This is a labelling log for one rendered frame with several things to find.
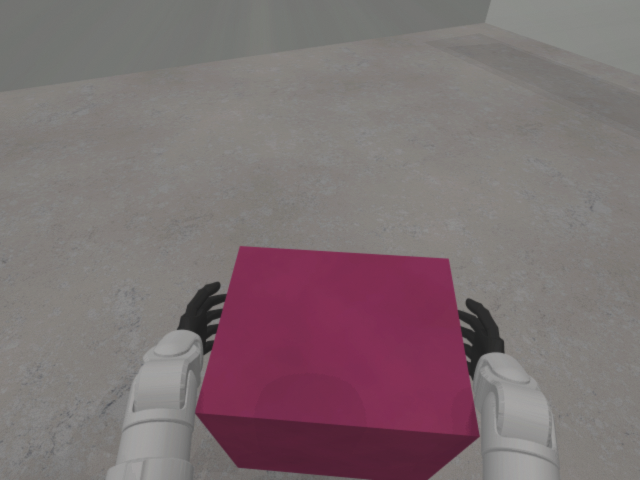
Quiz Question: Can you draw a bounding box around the robot right forearm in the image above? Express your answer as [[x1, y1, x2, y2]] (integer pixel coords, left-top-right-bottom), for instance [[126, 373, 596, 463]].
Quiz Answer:
[[473, 352, 560, 480]]

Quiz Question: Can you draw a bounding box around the left robot hand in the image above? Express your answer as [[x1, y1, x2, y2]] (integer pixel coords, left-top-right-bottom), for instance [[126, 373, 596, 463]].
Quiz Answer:
[[177, 282, 227, 356]]

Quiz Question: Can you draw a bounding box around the right robot hand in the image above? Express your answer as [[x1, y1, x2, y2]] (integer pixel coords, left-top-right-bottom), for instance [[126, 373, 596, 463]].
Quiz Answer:
[[458, 298, 505, 380]]

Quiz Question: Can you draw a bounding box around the carton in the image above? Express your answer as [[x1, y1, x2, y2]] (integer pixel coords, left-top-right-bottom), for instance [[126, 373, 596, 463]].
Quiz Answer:
[[195, 246, 480, 480]]

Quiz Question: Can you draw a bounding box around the robot left forearm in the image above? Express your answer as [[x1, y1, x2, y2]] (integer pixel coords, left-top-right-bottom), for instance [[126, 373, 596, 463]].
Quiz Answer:
[[105, 330, 203, 480]]

